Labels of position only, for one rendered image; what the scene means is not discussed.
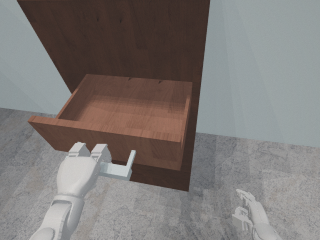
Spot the right robot forearm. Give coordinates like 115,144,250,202
252,223,283,240

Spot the robot left hand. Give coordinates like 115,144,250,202
56,143,112,199

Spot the drawer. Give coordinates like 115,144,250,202
27,74,193,171

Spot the left robot forearm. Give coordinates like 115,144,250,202
29,194,85,240

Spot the cabinet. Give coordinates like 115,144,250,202
17,0,210,192

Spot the handle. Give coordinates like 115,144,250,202
65,142,136,181

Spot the robot right hand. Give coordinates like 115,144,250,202
232,189,270,234

